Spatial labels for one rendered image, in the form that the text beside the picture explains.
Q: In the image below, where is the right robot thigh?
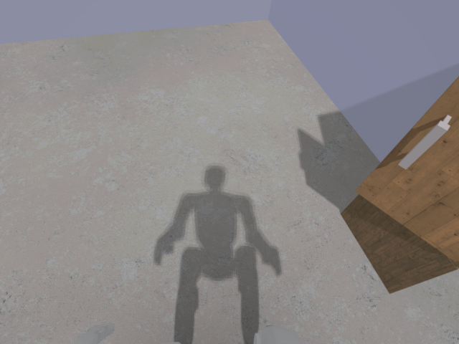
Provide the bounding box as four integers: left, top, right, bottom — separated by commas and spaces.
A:
254, 326, 303, 344

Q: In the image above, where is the handle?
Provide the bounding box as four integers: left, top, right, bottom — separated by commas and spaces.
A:
398, 115, 451, 170

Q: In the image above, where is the cupboard door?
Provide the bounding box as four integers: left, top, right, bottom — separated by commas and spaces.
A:
355, 76, 459, 262

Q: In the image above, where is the left robot hand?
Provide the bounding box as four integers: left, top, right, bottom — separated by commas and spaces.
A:
74, 322, 115, 344

